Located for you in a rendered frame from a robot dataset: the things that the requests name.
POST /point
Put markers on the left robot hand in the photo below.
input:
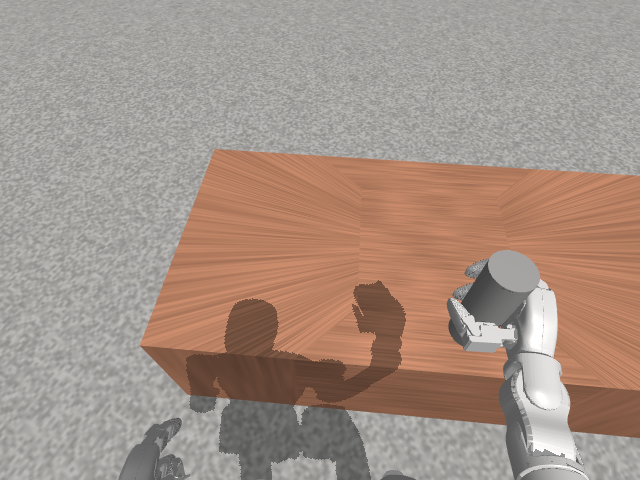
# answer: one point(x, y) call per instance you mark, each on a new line
point(143, 461)

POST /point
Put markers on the right robot hand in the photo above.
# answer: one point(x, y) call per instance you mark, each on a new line
point(533, 326)

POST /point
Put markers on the can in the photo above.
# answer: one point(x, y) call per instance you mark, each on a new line
point(506, 280)

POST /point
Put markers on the right robot arm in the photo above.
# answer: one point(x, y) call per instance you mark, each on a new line
point(536, 405)

